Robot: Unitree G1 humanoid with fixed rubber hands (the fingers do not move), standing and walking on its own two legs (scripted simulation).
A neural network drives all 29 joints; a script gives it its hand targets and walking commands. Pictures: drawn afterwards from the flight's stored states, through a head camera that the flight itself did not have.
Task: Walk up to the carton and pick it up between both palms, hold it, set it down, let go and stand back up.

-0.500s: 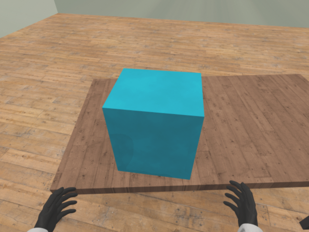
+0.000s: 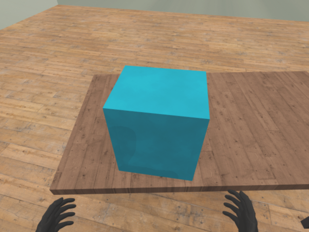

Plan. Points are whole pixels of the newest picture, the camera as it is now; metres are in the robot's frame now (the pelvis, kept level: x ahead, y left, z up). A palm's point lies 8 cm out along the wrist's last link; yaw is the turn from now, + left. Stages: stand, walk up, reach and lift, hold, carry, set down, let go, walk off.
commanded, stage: set down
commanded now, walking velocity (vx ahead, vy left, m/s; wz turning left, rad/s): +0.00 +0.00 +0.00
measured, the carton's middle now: (159, 124) +0.48 -0.02 +0.02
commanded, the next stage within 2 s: let go in 1.96 s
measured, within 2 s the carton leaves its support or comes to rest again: neither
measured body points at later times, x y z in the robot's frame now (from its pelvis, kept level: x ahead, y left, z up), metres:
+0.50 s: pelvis +0.02 +0.00 +0.00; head +0.02 +0.01 +0.45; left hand +0.19 +0.26 -0.07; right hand +0.19 -0.20 -0.04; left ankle +0.00 +0.11 -0.74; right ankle +0.03 -0.13 -0.74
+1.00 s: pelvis +0.01 -0.01 +0.00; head -0.01 +0.01 +0.45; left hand +0.18 +0.23 -0.08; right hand +0.16 -0.21 -0.06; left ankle +0.00 +0.11 -0.74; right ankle +0.03 -0.13 -0.74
